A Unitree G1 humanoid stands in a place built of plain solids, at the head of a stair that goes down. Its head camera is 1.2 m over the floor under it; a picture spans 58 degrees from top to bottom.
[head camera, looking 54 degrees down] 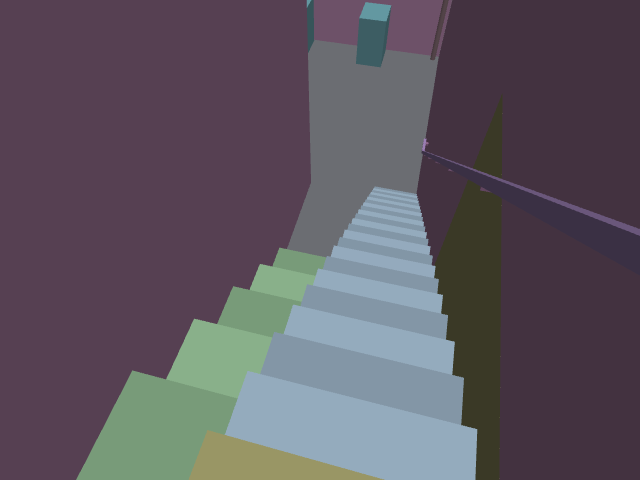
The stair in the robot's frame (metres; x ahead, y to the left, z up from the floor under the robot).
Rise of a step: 0.20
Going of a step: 0.23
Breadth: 0.74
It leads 14 degrees to the right of straight ahead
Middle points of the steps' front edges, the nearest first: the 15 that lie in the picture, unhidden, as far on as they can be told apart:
0.17 -0.06 0.00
0.40 -0.12 -0.20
0.62 -0.18 -0.40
0.84 -0.23 -0.59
1.07 -0.29 -0.79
1.29 -0.35 -0.98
1.51 -0.40 -1.18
1.74 -0.46 -1.38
1.96 -0.51 -1.58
2.18 -0.57 -1.77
2.40 -0.63 -1.97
2.63 -0.68 -2.16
2.85 -0.74 -2.36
3.07 -0.80 -2.56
3.30 -0.85 -2.76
